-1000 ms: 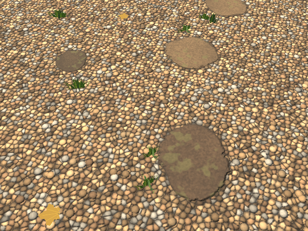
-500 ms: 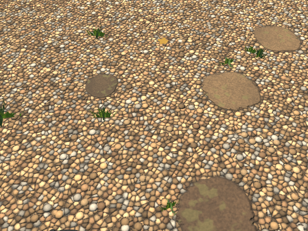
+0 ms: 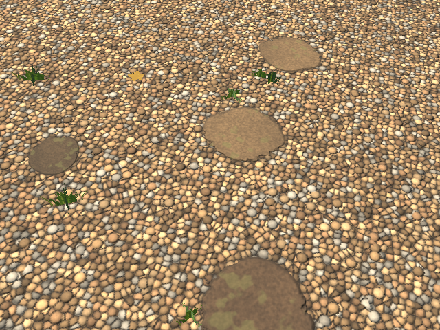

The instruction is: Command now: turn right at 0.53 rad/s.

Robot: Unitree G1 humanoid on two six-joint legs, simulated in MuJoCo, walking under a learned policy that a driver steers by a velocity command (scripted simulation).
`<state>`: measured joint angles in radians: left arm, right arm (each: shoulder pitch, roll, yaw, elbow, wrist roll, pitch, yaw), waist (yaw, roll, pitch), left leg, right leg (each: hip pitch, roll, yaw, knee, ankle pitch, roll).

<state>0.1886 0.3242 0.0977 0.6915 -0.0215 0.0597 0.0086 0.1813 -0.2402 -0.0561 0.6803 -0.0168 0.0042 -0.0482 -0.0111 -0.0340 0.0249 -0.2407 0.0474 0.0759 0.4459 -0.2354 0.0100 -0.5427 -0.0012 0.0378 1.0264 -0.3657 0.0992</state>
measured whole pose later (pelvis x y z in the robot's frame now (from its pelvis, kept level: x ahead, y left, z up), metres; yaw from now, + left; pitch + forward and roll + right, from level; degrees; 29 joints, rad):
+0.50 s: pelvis +0.03 -0.05 +0.00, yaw -14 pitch +3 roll +1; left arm 0.24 0.27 0.05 0.66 0.00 -0.02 0.01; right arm 0.19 -0.30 -0.08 0.73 0.01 -0.04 0.00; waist 0.02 0.01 -0.03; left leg -0.48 0.04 -0.02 0.74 -0.23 -0.03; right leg -0.21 0.06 0.08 0.38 -0.21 -0.06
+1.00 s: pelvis +0.22 -0.01 +0.01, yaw +0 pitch +3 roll -2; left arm 0.09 0.30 0.05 0.66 0.01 -0.10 -0.03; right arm 0.42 -0.26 -0.04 0.73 0.02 -0.05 -0.01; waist -0.06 -0.04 0.02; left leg -0.08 -0.07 -0.12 0.30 -0.26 0.08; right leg -0.65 -0.04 0.07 0.71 -0.04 0.05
